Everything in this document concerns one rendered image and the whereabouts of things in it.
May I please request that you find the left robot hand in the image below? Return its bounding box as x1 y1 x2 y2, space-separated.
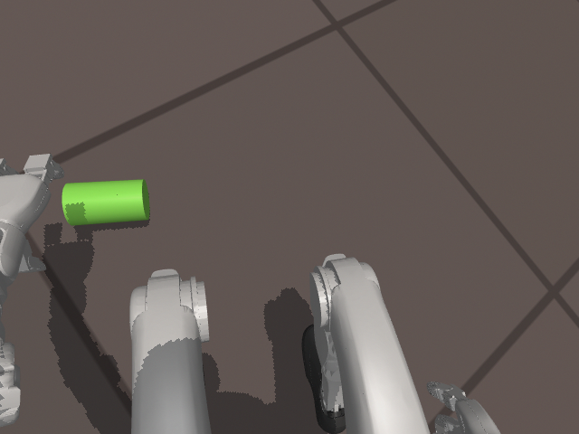
0 154 64 273

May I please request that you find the can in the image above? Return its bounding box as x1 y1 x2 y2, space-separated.
62 179 149 226

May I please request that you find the right robot hand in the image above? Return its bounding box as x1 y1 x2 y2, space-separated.
426 382 500 434

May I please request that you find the left robot arm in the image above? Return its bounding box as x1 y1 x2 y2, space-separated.
0 222 26 427

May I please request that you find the right robot foot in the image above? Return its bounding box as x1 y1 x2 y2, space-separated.
302 324 346 434

